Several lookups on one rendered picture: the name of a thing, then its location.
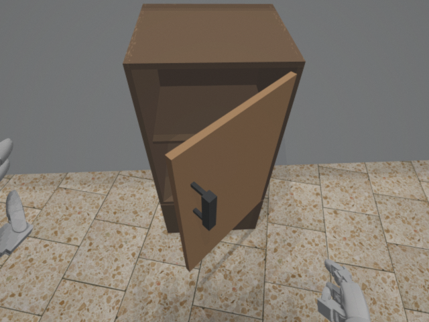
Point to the robot right hand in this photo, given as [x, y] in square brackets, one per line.
[348, 300]

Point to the handle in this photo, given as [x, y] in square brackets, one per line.
[209, 207]

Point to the cupboard door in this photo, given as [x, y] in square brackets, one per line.
[231, 158]

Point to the robot left hand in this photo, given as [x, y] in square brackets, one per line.
[12, 234]

